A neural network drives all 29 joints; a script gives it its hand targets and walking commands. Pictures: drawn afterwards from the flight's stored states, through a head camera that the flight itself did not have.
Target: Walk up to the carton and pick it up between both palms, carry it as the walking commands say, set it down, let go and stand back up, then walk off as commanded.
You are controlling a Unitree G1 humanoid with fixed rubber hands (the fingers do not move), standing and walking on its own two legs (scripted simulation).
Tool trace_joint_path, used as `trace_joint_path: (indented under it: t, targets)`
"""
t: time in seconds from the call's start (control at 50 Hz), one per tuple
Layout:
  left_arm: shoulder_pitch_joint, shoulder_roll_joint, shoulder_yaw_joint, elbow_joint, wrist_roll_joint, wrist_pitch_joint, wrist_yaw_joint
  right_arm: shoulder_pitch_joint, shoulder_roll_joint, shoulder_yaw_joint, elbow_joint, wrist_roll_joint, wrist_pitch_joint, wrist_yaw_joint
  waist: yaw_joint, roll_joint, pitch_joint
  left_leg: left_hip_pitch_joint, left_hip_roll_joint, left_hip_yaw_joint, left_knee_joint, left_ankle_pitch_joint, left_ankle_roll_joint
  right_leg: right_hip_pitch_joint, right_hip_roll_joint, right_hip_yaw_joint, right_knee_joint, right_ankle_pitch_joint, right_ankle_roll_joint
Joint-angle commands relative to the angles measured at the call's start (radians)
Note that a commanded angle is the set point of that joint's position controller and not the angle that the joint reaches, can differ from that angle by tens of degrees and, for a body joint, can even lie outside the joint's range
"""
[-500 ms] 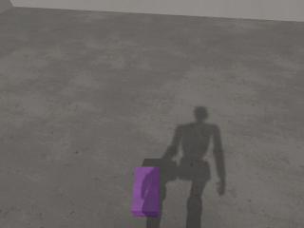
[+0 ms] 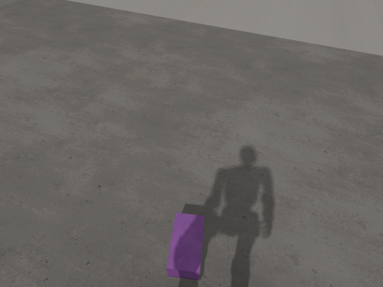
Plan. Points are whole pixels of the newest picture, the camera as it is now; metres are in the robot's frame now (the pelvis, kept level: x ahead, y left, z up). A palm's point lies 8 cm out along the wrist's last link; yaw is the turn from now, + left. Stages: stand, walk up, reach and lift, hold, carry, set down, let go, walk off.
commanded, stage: walk up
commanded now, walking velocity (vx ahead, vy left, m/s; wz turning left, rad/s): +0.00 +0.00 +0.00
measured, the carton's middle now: (186, 245) +0.43 +0.03 -0.70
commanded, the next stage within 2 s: stand in 1.50 s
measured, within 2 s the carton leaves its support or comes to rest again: neither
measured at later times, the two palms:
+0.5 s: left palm out of the picture +0.00 +0.27 -0.16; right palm out of the picture -0.03 -0.19 -0.13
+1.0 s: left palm out of the picture -0.01 +0.25 -0.15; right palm out of the picture -0.04 -0.18 -0.14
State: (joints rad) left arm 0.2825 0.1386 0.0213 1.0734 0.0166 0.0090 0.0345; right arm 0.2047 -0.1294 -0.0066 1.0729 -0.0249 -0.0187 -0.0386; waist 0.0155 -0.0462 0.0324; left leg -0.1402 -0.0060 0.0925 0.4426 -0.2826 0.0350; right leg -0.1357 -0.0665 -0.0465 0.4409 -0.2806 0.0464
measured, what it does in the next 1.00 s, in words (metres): steps on the spot: right foot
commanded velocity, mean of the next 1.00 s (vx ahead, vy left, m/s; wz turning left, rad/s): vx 0.01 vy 0.03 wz -0.02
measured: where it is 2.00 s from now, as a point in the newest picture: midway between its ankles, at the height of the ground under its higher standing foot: outside the picture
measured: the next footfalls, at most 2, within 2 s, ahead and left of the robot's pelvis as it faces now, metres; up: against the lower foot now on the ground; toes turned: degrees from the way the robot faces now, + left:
right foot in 0.80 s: -0.03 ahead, -0.10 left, +0.00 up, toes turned +7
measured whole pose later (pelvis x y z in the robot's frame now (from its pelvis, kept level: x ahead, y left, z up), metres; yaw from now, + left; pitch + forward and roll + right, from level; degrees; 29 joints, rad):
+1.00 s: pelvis -0.01 +0.03 +0.00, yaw -2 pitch -1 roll +0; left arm 0.28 0.14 0.00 1.11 0.01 0.00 0.04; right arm 0.29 -0.12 0.00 1.15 -0.03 -0.02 -0.03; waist -0.01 -0.01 0.04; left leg -0.16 -0.02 0.16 0.42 -0.25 0.09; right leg -0.08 -0.02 -0.06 0.39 -0.30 0.01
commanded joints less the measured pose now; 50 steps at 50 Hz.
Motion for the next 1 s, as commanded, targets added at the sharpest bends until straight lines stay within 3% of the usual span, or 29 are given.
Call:
trace_joint_path:
  t: [0.0,0.1,0.16,0.18,0.2,0.22,0.26,0.32,0.36,0.38,0.4,0.42,0.46,0.48,0.5,0.54,0.64,0.68,0.72,0.74,0.78,0.8,0.84,0.86,0.88,0.9,0.92,0.94,0.98]
  targets:
    - [0.058,0.074,0.02,-0.02,0.002,0.004,0.008,0.087,-0.12,-0.016,-0.011,0.001,-0.011,-0.009,-0.024,0.08,0.037,-0.005,0.172,-0.128,-0.093,0.416,0.026,-0.052,-0.015,-0.009,-0.01,0.072,-0.019]
    - [0.05,0.103,0.023,-0.032,-0.004,-0.001,0.005,0.082,-0.11,-0.017,-0.006,-0.002,-0.02,-0.006,-0.008,0.094,0.006,-0.063,0.121,-0.089,-0.101,0.358,0.006,0.04,-0.045,0.011,-0.018,0.178,-0.03]
    - [0.05,0.093,0.024,-0.026,-0.004,0.003,0.008,0.121,-0.08,-0.008,0.002,-0.002,-0.018,-0.008,-0.013,0.014,0.029,-0.031,0.119,-0.079,-0.067,0.386,0.004,0.021,-0.057,0.02,-0.051,0.211,-0.035]
    - [0.036,0.094,0.018,-0.038,-0.003,0.005,0.01,0.131,-0.088,-0.011,0.003,-0.005,-0.016,-0.009,-0.025,0.086,0.055,-0.065,0.118,-0.073,-0.083,0.375,-0.001,0.02,-0.06,0.024,-0.043,0.208,-0.034]
    - [0.041,0.098,0.026,-0.034,0.0,0.004,0.013,0.137,-0.111,-0.016,-0.003,0.0,-0.006,-0.012,-0.009,0.044,0.056,-0.056,0.112,-0.061,-0.073,0.366,0.012,0.014,-0.066,0.016,-0.05,0.215,-0.028]
    - [0.065,0.138,0.04,-0.04,0.001,0.001,0.024,0.146,-0.135,-0.033,-0.008,-0.007,0.006,-0.012,0.002,0.109,0.037,-0.096,0.075,-0.022,-0.026,0.316,-0.005,0.053,-0.124,0.064,-0.028,0.324,-0.044]
    - [0.063,0.164,0.044,-0.036,0.006,0.001,0.025,0.181,-0.086,-0.015,-0.03,-0.003,0.017,-0.006,-0.002,-0.05,0.017,-0.129,0.057,-0.003,0.027,0.15,-0.028,0.041,-0.188,0.133,-0.078,0.337,-0.084]
    - [0.08,0.199,0.056,-0.05,0.015,-0.001,0.031,0.175,-0.092,-0.021,-0.06,-0.001,0.018,-0.001,0.006,-0.167,-0.002,-0.175,0.057,-0.011,0.082,0.055,-0.046,0.031,-0.259,0.2,-0.095,0.34,-0.145]
    - [-0.002,0.158,0.046,-0.074,0.007,0.007,0.027,0.215,-0.083,-0.022,-0.042,-0.012,0.013,0.005,-0.039,-0.077,0.032,-0.083,0.065,-0.011,-0.015,0.105,-0.044,-0.109,-0.202,0.149,-0.087,0.181,-0.115]
    - [-0.004,0.134,0.041,-0.089,-0.005,0.008,0.02,0.236,-0.099,-0.026,-0.035,-0.016,0.008,-0.002,-0.053,0.018,0.016,0.01,0.132,-0.084,-0.093,0.273,-0.048,-0.154,-0.122,0.07,0.01,0.129,-0.071]
    - [0.005,0.054,0.024,-0.069,-0.012,0.017,0.011,0.239,-0.161,-0.042,-0.02,-0.016,0.002,-0.009,-0.058,0.203,0.007,0.059,0.232,-0.179,-0.161,0.414,-0.018,-0.214,0.0,-0.046,0.15,-0.039,-0.007]
    - [-0.013,0.09,0.033,-0.076,-0.013,0.029,0.009,0.282,-0.172,-0.053,-0.008,-0.004,-0.003,-0.012,-0.076,0.182,0.024,0.077,0.322,-0.277,-0.173,0.563,0.01,-0.263,0.02,-0.023,0.294,-0.2,0.009]
    - [0.049,0.035,0.019,-0.033,-0.01,0.037,0.008,0.206,-0.12,-0.029,-0.008,-0.023,-0.009,-0.013,-0.021,0.141,0.031,-0.027,0.3,-0.217,-0.173,0.518,0.08,-0.182,-0.001,0.082,0.371,-0.223,-0.007]
    - [0.041,0.027,0.021,-0.054,-0.012,0.032,0.005,0.145,-0.121,-0.031,-0.032,-0.021,0.001,-0.019,-0.006,0.251,0.022,-0.053,0.237,-0.127,-0.186,0.383,0.138,-0.17,0.0,0.048,0.428,-0.217,-0.023]
    - [0.059,0.041,0.022,-0.013,-0.002,0.038,0.005,0.146,-0.085,-0.021,-0.037,-0.026,-0.011,-0.017,-0.024,0.116,0.026,-0.056,0.272,-0.186,-0.198,0.359,0.125,-0.191,0.016,0.052,0.471,-0.198,-0.027]
    - [0.037,0.023,0.018,-0.012,-0.001,0.039,0.009,0.17,-0.081,-0.021,-0.012,-0.019,-0.019,-0.012,-0.016,0.082,0.055,-0.062,0.301,-0.177,-0.191,0.466,0.151,-0.198,-0.006,0.061,0.479,-0.175,-0.018]
    - [-0.003,0.038,0.014,-0.032,-0.012,0.038,0.013,0.169,-0.106,-0.027,0.03,-0.016,-0.022,-0.016,-0.047,0.156,-0.006,0.065,0.247,-0.166,-0.145,0.49,0.132,-0.189,0.022,0.047,0.277,-0.16,-0.026]
    - [-0.016,0.034,0.012,-0.028,-0.009,0.037,0.016,0.164,-0.084,-0.024,0.049,-0.009,-0.015,-0.014,-0.04,0.12,0.017,0.033,0.254,-0.182,-0.162,0.432,0.141,-0.168,0.024,0.038,0.231,-0.165,-0.021]
    - [0.034,0.011,0.001,-0.015,-0.011,0.033,0.019,0.12,-0.104,-0.034,0.041,-0.009,0.001,-0.015,-0.017,0.119,0.021,-0.028,0.24,-0.176,-0.181,0.165,0.136,-0.084,0.036,0.033,0.076,-0.075,-0.029]
    - [0.048,-0.005,-0.001,-0.003,-0.01,0.027,0.02,0.115,-0.097,-0.031,0.032,-0.003,0.002,-0.014,-0.015,0.115,0.019,-0.061,0.23,-0.178,-0.191,0.127,0.117,-0.018,0.044,-0.021,0.001,-0.011,-0.027]
    - [0.062,0.03,0.004,-0.012,0.006,0.009,0.021,0.121,-0.051,-0.025,0.031,0.006,0.0,-0.007,-0.004,0.086,0.007,-0.107,0.187,-0.16,-0.155,0.086,0.064,0.081,-0.029,0.044,-0.102,0.058,-0.044]
    - [0.084,0.05,0.004,-0.014,0.014,-0.002,0.017,0.122,-0.05,-0.021,0.015,0.006,0.0,0.0,-0.008,0.019,-0.001,-0.17,0.142,-0.12,-0.138,-0.077,0.054,0.137,-0.063,0.067,-0.127,-0.012,-0.057]
    - [0.033,0.12,0.006,-0.003,0.005,-0.01,0.013,0.113,-0.031,-0.008,0.031,-0.002,0.004,0.009,-0.021,-0.132,0.088,-0.081,0.028,0.012,-0.002,-0.034,0.01,-0.074,-0.157,0.24,-0.263,-0.256,-0.119]
    - [-0.011,0.118,0.002,-0.003,-0.004,-0.009,0.014,0.119,-0.045,-0.006,0.048,-0.005,0.001,0.009,-0.038,-0.116,0.126,-0.077,0.042,-0.007,-0.017,0.035,-0.009,-0.101,-0.162,0.214,-0.281,-0.185,-0.118]
    - [-0.004,0.129,0.009,-0.015,0.003,-0.007,0.01,0.119,-0.076,-0.012,0.031,-0.009,0.003,0.012,-0.038,-0.157,0.129,-0.066,0.015,0.027,0.012,-0.042,-0.006,-0.132,-0.157,0.218,-0.31,-0.317,-0.122]
    - [-0.017,0.129,0.002,-0.002,-0.008,-0.013,0.014,0.132,-0.044,-0.001,0.06,-0.008,-0.006,0.009,-0.039,-0.096,0.171,-0.071,0.058,-0.016,-0.034,0.101,-0.025,-0.138,-0.178,0.2,-0.28,-0.072,-0.11]
    - [-0.014,0.11,0.0,-0.017,-0.002,-0.018,0.01,0.139,-0.049,-0.003,0.054,-0.013,-0.005,0.011,-0.043,-0.05,0.096,-0.032,0.056,-0.009,-0.065,0.068,-0.006,-0.088,-0.147,0.17,-0.241,-0.094,-0.112]
    - [-0.014,0.09,-0.004,0.004,-0.005,-0.022,0.014,0.135,-0.033,0.002,0.07,-0.007,-0.016,0.005,-0.037,0.017,0.102,-0.033,0.099,-0.062,-0.109,0.199,0.001,-0.044,-0.133,0.127,-0.17,0.152,-0.086]
    - [0.028,0.046,-0.015,0.015,-0.01,-0.026,0.011,0.146,-0.045,-0.004,0.064,-0.005,-0.027,0.0,-0.034,0.085,0.056,0.016,0.117,-0.084,-0.119,0.289,0.019,-0.039,-0.076,0.092,-0.131,0.179,-0.063]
